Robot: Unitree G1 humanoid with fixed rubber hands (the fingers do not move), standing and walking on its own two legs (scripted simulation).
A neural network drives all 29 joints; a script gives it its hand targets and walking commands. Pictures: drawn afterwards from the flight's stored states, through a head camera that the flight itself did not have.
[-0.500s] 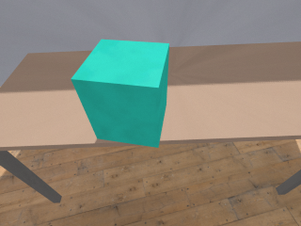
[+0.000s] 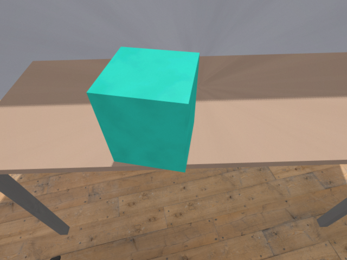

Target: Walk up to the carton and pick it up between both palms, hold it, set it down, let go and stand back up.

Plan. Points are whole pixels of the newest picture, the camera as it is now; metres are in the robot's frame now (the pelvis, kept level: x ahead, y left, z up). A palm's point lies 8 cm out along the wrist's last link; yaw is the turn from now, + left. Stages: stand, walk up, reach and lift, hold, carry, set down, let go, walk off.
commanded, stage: walk up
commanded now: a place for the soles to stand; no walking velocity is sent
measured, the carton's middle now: (153, 111) +0.49 +0.08 +0.08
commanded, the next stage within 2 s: reach and lift in 1.86 s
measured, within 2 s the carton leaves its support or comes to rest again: neither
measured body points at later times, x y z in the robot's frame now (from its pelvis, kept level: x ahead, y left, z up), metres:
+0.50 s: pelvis +0.02 +0.08 +0.01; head +0.06 +0.10 +0.46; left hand +0.11 +0.44 -0.08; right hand +0.11 -0.24 -0.08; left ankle +0.04 +0.17 -0.72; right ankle +0.04 -0.07 -0.68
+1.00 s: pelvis +0.04 +0.08 +0.00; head +0.06 +0.07 +0.45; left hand +0.12 +0.43 -0.08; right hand +0.15 -0.24 -0.10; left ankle +0.03 +0.19 -0.72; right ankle +0.07 -0.06 -0.72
